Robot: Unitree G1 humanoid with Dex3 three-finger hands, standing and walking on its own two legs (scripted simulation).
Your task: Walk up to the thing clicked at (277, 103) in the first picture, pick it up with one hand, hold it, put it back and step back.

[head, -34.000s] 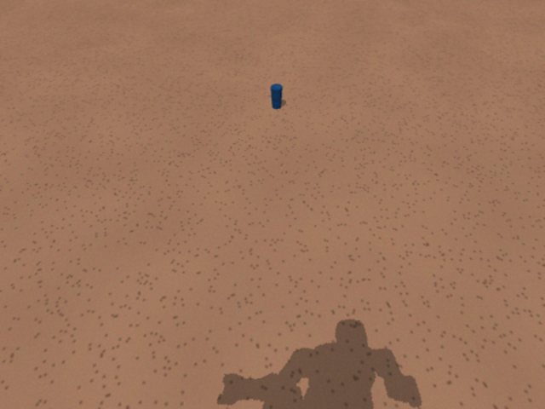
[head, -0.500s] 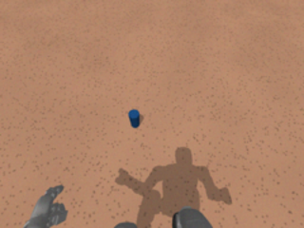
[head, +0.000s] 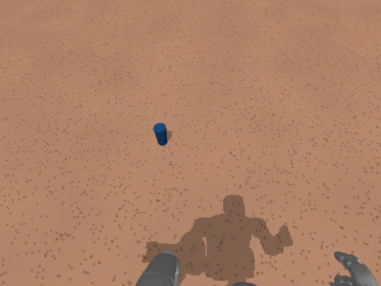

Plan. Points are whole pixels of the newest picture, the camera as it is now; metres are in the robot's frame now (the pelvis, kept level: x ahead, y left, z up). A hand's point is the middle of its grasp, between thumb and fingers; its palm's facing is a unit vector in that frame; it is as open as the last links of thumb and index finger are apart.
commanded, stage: step back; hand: left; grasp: from the side
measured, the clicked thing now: (161, 135) +0.98 +0.27 -0.68
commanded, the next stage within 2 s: stand in 1.14 s
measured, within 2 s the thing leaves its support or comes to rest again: neither
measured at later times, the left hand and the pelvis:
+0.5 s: hand out of the picture -0.04 +0.26 -0.14, palm faces +0.10 -0.93 -0.36, open 7.4 cm; pelvis -0.08 -0.02 +0.01, yaw +4 degrees
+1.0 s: hand out of the picture -0.01 +0.30 -0.15, palm faces +0.12 -0.93 -0.35, open 7.4 cm; pelvis -0.05 +0.02 +0.01, yaw +6 degrees
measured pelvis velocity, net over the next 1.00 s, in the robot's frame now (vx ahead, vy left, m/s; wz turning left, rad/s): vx -0.05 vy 0.02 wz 0.10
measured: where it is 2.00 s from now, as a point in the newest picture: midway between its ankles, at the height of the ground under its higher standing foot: outside the picture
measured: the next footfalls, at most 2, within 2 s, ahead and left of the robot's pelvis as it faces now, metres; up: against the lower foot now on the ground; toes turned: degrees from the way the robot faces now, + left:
left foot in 0.22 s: -0.05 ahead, +0.11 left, +0.00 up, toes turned +4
right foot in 0.48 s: -0.02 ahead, -0.14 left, +0.00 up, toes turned +3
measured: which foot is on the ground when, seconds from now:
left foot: up 0.00-0.20, down 0.22-0.52, up 0.54-0.78, down 0.80-1.00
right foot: down 0.00-0.24, up 0.26-0.46, down 0.48-0.86, up 0.88-1.00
